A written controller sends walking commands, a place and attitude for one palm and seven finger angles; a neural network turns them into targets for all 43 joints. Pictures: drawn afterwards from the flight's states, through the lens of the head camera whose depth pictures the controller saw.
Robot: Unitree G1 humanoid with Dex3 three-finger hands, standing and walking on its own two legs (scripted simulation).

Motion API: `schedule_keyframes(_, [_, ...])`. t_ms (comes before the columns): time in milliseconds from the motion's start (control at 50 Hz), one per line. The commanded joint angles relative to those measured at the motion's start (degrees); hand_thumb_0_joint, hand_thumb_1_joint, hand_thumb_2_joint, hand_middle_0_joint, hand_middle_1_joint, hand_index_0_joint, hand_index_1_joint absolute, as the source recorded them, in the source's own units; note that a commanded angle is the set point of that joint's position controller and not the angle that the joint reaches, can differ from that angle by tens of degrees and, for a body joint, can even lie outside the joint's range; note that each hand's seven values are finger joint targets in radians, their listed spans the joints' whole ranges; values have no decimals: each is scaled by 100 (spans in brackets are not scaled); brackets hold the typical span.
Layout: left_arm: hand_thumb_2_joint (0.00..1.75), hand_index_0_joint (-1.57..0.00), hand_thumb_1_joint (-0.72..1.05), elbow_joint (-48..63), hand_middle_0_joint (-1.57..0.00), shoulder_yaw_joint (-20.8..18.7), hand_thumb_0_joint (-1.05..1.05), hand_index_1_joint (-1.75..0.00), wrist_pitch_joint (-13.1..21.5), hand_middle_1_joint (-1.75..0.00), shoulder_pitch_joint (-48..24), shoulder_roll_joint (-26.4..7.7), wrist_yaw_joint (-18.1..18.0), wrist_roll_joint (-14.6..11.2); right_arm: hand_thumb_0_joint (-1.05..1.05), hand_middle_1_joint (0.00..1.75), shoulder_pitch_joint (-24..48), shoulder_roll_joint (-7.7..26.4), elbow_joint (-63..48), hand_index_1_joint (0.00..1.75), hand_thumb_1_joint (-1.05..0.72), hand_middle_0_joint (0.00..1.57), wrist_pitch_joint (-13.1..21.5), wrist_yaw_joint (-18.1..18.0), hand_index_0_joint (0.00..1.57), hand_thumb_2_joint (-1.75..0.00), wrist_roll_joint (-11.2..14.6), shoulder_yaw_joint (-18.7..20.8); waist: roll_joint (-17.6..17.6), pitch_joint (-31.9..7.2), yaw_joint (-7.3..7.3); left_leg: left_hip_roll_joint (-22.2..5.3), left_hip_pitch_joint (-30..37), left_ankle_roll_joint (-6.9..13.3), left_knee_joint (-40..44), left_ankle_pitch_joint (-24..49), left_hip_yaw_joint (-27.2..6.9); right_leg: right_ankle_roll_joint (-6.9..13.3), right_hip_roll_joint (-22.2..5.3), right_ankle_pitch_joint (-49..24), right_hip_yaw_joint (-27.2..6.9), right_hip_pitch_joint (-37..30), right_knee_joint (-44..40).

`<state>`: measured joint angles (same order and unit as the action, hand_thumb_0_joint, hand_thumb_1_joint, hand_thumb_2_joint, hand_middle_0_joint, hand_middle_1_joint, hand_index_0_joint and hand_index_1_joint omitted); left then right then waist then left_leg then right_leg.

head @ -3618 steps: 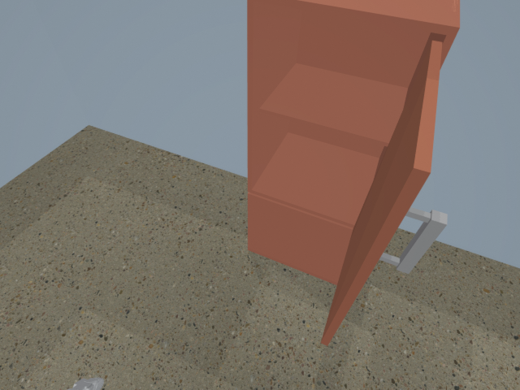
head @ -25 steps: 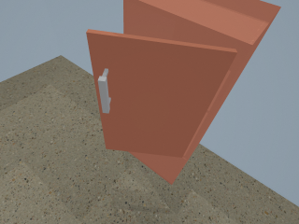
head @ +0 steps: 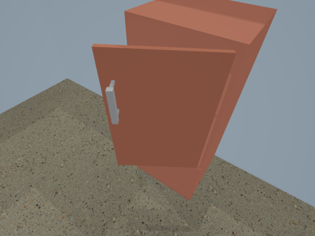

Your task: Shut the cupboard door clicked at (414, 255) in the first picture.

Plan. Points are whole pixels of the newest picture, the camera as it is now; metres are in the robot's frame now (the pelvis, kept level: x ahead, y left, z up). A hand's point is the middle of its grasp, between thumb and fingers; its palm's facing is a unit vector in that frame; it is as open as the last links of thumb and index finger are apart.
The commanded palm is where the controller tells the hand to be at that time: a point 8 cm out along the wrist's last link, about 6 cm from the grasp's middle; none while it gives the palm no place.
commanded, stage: come to a stop and stand still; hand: left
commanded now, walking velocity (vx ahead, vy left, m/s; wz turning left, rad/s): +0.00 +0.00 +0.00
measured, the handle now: (113, 102) +0.48 +0.17 +0.08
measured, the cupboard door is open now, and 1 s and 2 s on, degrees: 33 33 33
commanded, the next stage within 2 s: look again from close up in 0.14 s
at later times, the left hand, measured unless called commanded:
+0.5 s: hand out of the picture -0.02 +0.15 -0.18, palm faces +0.03 -0.99 -0.11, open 7.4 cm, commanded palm none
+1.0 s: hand out of the picture +0.11 +0.21 -0.10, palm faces +0.19 -0.95 -0.24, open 7.2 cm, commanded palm +0.12 +0.21 -0.06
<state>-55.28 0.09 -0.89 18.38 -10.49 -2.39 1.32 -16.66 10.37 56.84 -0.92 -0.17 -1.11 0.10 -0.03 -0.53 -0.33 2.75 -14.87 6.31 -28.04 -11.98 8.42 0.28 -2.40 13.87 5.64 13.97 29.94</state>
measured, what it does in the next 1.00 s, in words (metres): stands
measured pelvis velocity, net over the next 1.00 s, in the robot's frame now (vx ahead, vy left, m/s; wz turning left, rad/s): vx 0.02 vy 0.01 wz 0.04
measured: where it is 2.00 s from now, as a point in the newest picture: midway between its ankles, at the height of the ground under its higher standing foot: outside the picture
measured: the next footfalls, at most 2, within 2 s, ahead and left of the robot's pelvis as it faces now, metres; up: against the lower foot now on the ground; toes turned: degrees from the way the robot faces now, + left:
none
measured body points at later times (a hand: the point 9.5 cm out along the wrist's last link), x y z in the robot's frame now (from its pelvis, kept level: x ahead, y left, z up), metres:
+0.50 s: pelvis +0.01 +0.00 +0.01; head +0.00 +0.03 +0.45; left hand -0.02 +0.20 -0.17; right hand +0.01 -0.22 -0.14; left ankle +0.05 +0.04 -0.73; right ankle +0.03 -0.12 -0.73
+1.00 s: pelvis +0.02 +0.01 +0.00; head +0.01 +0.03 +0.45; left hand +0.10 +0.26 -0.09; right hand +0.05 -0.23 -0.12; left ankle +0.05 +0.05 -0.73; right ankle +0.02 -0.11 -0.72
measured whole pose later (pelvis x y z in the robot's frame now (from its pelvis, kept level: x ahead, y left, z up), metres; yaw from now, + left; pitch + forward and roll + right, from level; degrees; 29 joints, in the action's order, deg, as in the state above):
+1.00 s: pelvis +0.02 +0.01 +0.00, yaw +2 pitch -1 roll -1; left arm -17.2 0.0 -4.9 32.0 -13.6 -8.0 -5.3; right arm -23.7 10.1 53.2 12.7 -3.3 2.3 -2.5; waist 2.1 -0.8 1.5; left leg 4.4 -13.4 4.4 -25.6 -12.4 6.7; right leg 1.1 -1.2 18.9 3.1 15.8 36.3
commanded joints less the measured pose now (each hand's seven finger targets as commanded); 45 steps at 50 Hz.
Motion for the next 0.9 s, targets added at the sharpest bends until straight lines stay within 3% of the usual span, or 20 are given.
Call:
schedule_keyframes(0, [90, -20, 90, 170, -20, -67, 0, -30, 125, -30, 410, -378, -1, 1, 0, 30, -2, 632, -337, 30, -90, 20, 174, -31, 20, -90, -8, 125, 136, 464, -28, -1014, -593, -259, 1364, -1489, -1509, 271, -347, 408, -651, -24, -599])
schedule_keyframes(60, [90, -20, 90, 136, -20, -63, 0, -30, 133, -30, 385, -362, -3, -5, 0, 30, -81, 590, -214, 30, -90, 20, 195, -34, 20, -90, 4, 103, -50, 423, -6, -1025, -539, -284, 1413, -1490, -1501, 260, -354, 342, -604, -50, -619])
schedule_keyframes(160, [90, -20, 90, -22, -20, -20, 0, -30, 170, -30, 500, -289, -8, -10, 0, 30, -171, 479, -38, 30, -90, 20, 198, -40, 20, -90, 26, 77, 76, 476, 8, -957, -453, -296, 1310, -1279, -1385, 261, -423, 350, -705, -3, -823])
schedule_keyframes(340, [90, -20, 90, -319, -20, 20, 0, -30, 187, -30, 650, -111, -25, -8, 0, 30, -272, 361, 237, 30, -90, 20, 220, -70, 20, -90, 50, 79, -179, 513, 11, -1031, -359, -307, 1441, -1247, -1404, 211, -376, -4, -599, -80, -802])
schedule_keyframes(500, [90, -20, 90, -521, -20, 39, 0, -30, 214, -30, 740, -3, -37, -15, 0, 30, -293, 288, 404, 30, -90, 20, 242, -94, 20, -90, 66, 74, 74, 481, 7, -1030, -142, -305, 1414, -892, -1348, 183, -424, -240, -611, -146, -873])
schedule_keyframes(620, [90, -20, 90, -559, -20, 26, 0, -30, 191, -30, 725, 12, -49, -5, 0, 30, -306, 251, 500, 30, -90, 20, 239, -106, 20, -90, 65, 71, 1, 626, -8, -1054, -160, -309, 1517, -897, -1368, 169, -411, -259, -566, -157, -870])
schedule_keyframes(840, [90, -20, 90, -620, -20, 13, 0, -30, 169, -30, 676, 42, -63, -7, 0, 30, -346, 219, 606, 30, -90, 20, 271, -142, 20, -90, 74, 69, -75, 546, -9, -1091, 86, -348, 1581, -461, -1402, 127, -428, -422, -536, -226, -824])
schedule_keyframes(860, [90, -20, 90, -780, -20, 90, 0, -30, 213, -30, 696, -274, -226, 82, 0, 30, 169, 591, 105, 30, -90, 20, 246, -107, 20, -90, 84, 12, -264, 915, -83, -1078, -268, -502, 695, 282, -1055, 157, -486, -249, -563, 174, -699])
schedule_keyframes(880, [90, -20, 90, 9270, -20, -1478, 0, -30, 1498, -30, -4287, -2795, -232, -750, 0, 30, -494, 1749, -2098, 30, -90, 20, 1194, -531, 20, -90, 196, 262, -624, -1598, 1257, -837, 1584, -728, 801, 924, -1778, 41, 275, -527, -181, 207, 104])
